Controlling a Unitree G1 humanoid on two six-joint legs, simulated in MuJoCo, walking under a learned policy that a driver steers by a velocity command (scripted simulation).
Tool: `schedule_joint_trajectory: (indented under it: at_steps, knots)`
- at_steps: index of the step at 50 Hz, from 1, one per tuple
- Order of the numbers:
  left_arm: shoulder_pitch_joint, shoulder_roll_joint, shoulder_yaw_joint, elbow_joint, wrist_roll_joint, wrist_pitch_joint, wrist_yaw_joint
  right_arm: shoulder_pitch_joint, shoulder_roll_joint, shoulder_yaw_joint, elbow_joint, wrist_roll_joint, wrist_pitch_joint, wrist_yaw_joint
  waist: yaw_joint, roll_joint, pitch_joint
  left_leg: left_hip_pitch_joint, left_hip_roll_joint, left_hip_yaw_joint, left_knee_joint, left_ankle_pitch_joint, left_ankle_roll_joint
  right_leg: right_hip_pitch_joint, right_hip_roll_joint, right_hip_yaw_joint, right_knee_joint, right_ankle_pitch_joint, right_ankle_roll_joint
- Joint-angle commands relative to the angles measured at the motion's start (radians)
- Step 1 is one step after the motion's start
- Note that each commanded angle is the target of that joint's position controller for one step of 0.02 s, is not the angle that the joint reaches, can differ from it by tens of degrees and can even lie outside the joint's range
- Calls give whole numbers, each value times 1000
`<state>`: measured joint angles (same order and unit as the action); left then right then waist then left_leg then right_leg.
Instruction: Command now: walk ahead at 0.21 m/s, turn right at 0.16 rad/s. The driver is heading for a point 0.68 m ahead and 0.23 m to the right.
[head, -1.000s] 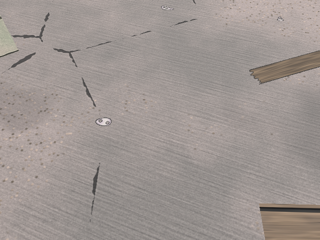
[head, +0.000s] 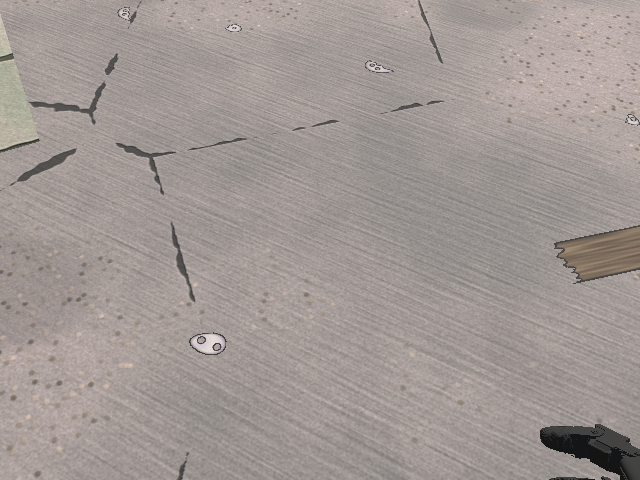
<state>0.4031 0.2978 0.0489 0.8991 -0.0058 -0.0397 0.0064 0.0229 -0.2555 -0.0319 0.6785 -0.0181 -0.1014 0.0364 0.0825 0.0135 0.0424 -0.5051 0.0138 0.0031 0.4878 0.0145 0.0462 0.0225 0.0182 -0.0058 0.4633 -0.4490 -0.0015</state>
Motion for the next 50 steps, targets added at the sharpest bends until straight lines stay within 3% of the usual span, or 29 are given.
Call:
schedule_joint_trajectory:
  at_steps: [1, 2, 3, 4, 6, 9, 14, 18, 21, 22, 23, 24, 25, 26, 27, 28, 29, 31, 35, 39, 41, 43, 44, 45, 46, 47, 48, 49, 50]
  knots:
    - [182, 7, -21, -42, 0, -16, -6, 339, -226, -66, 14, -18, 15, -17, -128, 291, -529, 919, 461, -531, 36, 683, 313, -532, 61, 101, 770, -268, 32]
    - [120, 142, 17, -36, -26, -10, -5, 304, -185, -58, -3, 3, 32, -15, -159, 145, -480, 784, 406, -482, -32, 468, 273, -559, 13, 173, 842, -239, 32]
    - [-1, 157, 27, -80, -41, 1, 1, 218, -158, -48, -12, 12, 40, -21, -141, 108, -320, 654, 362, -364, -72, 319, 227, -631, -28, 120, 841, -186, 34]
    - [-42, 129, 25, -86, -32, 21, 12, 151, -124, -36, -5, 13, 42, -23, -112, 52, -215, 498, 314, -279, -127, 217, 199, -626, -64, 96, 785, -130, 46]
    - [-14, 100, 31, -84, -14, 68, 31, 63, -114, -35, 6, -10, 36, -24, -49, 102, -134, 242, 263, -170, -223, 72, 177, -476, -99, 76, 715, -27, 64]
    - [-2, 77, 38, -104, -6, 95, 44, 18, -128, -44, 22, -15, 31, -36, -27, 119, -108, 153, 267, -79, -277, 7, 203, -440, -102, 47, 641, 33, 71]
    - [-126, 76, 39, -171, 0, 98, 24, 15, -172, -61, 50, 0, 56, -69, -60, 84, -117, 213, 297, -19, -296, -112, 202, -441, -129, 25, 459, 147, 52]
    - [-179, 89, 46, -207, -3, 103, 3, 30, -197, -70, 70, 14, 84, -65, -78, 79, -105, 287, 322, 5, -260, -130, 185, -411, -110, -20, 334, 114, 28]
    - [-143, 88, 54, -206, -2, 101, -11, 23, -201, -74, 85, 38, 103, -62, -42, 74, -110, 312, 299, 54, -146, -121, 119, -299, -65, -72, 109, 200, -20]
    - [-112, 115, 66, -198, 5, 99, -7, 66, -174, -69, 105, 41, 108, -60, -37, 37, -107, 277, 258, 90, -57, -162, 60, -228, -51, -42, 14, 284, -53]
    - [-83, 208, 91, -205, 5, 96, 9, 95, -122, -58, 106, 20, 111, -55, -56, -172, -95, 136, 151, 192, 190, -310, -39, -133, -203, 194, -110, 543, -124]
    - [-102, 311, 107, -230, 18, 89, 16, 23, -108, -53, 42, -6, 106, -59, -58, -372, -59, -148, -18, 167, 413, -646, -119, -85, -401, 519, -150, 674, -320]
    - [-96, 252, 94, -240, 38, 64, 9, -47, -147, -65, 35, -5, 104, -63, -10, -225, -113, -167, -12, 2, 593, -677, -109, -101, -387, 501, -155, 657, -358]
    - [-129, 230, 86, -241, 36, 42, 9, -32, -151, -70, 40, 16, 105, -63, -42, -183, -121, -175, 1, -39, 639, -597, -91, -102, -341, 415, -145, 648, -312]
    - [-186, 210, 84, -253, 17, 32, 12, 4, -148, -74, 67, 19, 108, -70, -71, -127, -124, -177, 15, -55, 632, -520, -86, -99, -293, 355, -129, 614, -255]
    - [-197, 177, 76, -252, -11, 32, 17, 20, -167, -80, 76, 10, 106, -73, -76, -116, -139, -188, 27, -60, 602, -456, -85, -85, -276, 345, -143, 477, -225]
    - [-185, 158, 67, -250, -19, 32, 22, 16, -163, -82, 78, 9, 99, -67, -76, -128, -145, -167, 26, -55, 590, -398, -83, -96, -252, 346, -168, 327, -218]
    - [-158, 151, 64, -252, -14, 30, 29, -12, -147, -79, 70, 24, 81, -51, -62, -141, -122, -182, 14, -54, 483, -309, -80, -82, -234, 385, -233, 47, -221]
    - [-129, 182, 74, -247, -9, 15, 38, -75, -126, -70, 62, 27, 40, -31, -36, -154, -69, -109, -11, -64, 209, -246, -88, -94, -213, 385, -253, 49, -217]
    - [-114, 198, 79, -246, -15, 15, 26, -78, -130, -65, 61, 38, 13, -13, -25, -161, -54, 17, -32, -55, 78, -266, -84, -176, -198, 418, -232, 23, -225]
    - [-116, 192, 76, -248, -15, 18, 20, -54, -144, -68, 65, 45, 1, -9, -37, -163, -53, 96, -40, -56, 31, -259, -73, -216, -191, 456, -218, 1, -219]
    - [-141, 171, 68, -255, -17, 23, 18, 13, -149, -72, 86, 47, -12, -10, -85, -153, -58, 230, -41, -44, -59, -199, -54, -275, -158, 465, -169, -25, -192]
    - [-147, 139, 58, -258, -13, 23, 18, 71, -154, -76, 107, 43, -16, -13, -113, -140, -74, 327, -26, -36, -91, -175, -43, -318, -127, 442, -117, -33, -167]
    - [-153, 84, 40, -262, -7, 19, 18, 168, -178, -84, 132, 32, -19, -19, -151, -103, -109, 477, 55, -100, -102, -206, -14, -416, -84, 389, 4, -57, -129]
    - [-143, 0, 15, -275, -3, 13, 16, 280, -233, -92, 152, 10, -18, -28, -171, 84, -157, 644, 239, -348, -185, -412, 62, -588, 27, 234, 305, -114, -62]
    - [-145, 46, 24, -326, -29, -3, 21, 331, -306, -111, 181, -1, -14, -16, -157, 259, -105, 653, 385, -701, -289, -697, 193, -810, 58, 170, 504, -180, -47]
    - [-137, 126, 42, -301, -33, -10, 21, 277, -232, -91, 161, 18, -17, -13, -148, 170, -23, 605, 379, -681, -302, -769, 209, -879, -7, 201, 620, -113, -42]
    - [-146, 141, 49, -284, -27, -13, 15, 247, -177, -76, 152, 27, -16, -16, -139, 145, 21, 582, 321, -571, -298, -695, 175, -900, -24, 193, 653, -22, -41]
    - [-149, 128, 48, -273, -18, -17, 12, 227, -160, -68, 145, 24, -14, -18, -126, 119, 15, 564, 281, -486, -301, -606, 151, -891, -40, 173, 655, 45, -40]
